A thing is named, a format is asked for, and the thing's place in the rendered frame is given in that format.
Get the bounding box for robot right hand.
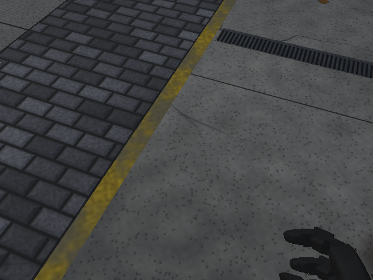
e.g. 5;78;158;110
279;227;373;280

